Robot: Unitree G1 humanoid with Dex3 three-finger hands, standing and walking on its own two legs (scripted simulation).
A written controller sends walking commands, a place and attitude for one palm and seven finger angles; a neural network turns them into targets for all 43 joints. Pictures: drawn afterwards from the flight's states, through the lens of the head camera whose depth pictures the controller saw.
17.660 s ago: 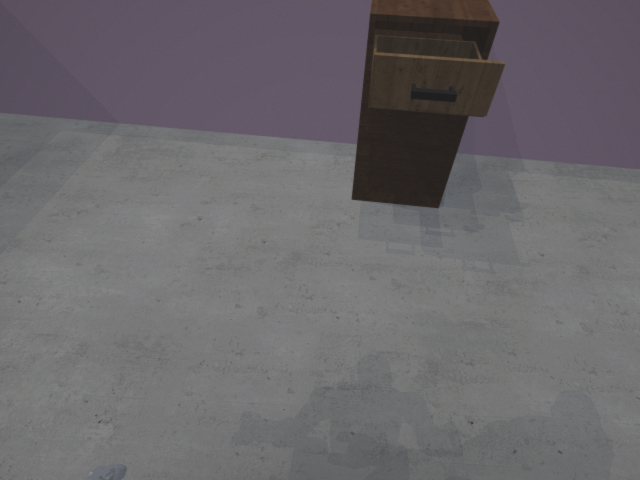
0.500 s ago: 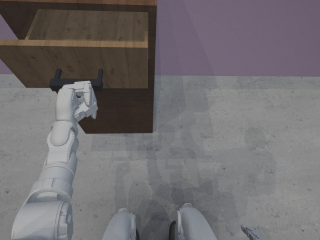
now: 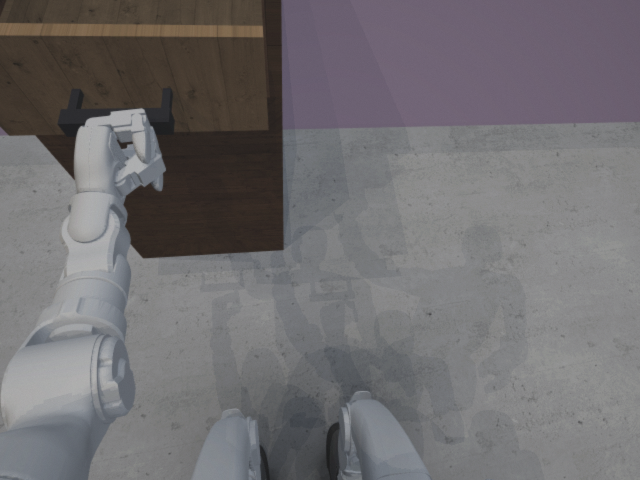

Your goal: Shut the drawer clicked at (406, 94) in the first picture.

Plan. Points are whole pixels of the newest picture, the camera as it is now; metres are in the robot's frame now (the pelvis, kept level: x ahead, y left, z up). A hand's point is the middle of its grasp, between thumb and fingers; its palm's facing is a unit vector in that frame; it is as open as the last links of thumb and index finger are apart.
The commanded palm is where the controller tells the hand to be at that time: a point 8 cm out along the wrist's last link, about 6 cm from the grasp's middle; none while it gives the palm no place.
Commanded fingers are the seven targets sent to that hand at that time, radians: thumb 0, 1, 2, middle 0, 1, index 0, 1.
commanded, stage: push the drawer shut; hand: left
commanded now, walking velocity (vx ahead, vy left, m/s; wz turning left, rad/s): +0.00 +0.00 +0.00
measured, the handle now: (120, 109) +0.57 +0.21 +0.05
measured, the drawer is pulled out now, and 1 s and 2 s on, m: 0.07 0.00 0.00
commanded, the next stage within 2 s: pull the fist back off the drawer in 0.84 s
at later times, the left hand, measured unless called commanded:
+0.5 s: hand (161, 113) +0.57 +0.16 +0.04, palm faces +0.02 -1.00 -0.03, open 3.2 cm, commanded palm +0.55 +0.20 +0.05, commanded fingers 0.00 0.90 0.90 -1.40 -1.60 -1.40 -1.60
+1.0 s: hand (148, 107) +0.58 +0.18 +0.04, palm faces +0.02 -1.00 -0.04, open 3.2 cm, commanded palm +0.60 +0.18 +0.05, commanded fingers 0.00 0.90 0.90 -1.40 -1.60 -1.40 -1.60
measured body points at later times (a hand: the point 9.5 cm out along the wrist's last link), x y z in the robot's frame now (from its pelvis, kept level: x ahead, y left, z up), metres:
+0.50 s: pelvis +0.00 +0.00 -0.01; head +0.18 +0.03 +0.40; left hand +0.56 +0.21 +0.05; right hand -0.02 -0.25 -0.12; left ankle +0.01 +0.10 -0.64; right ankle +0.04 -0.11 -0.64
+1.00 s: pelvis -0.02 +0.01 -0.03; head +0.18 +0.05 +0.37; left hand +0.57 +0.23 +0.05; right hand -0.05 -0.25 -0.12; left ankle +0.01 +0.10 -0.64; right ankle +0.04 -0.11 -0.64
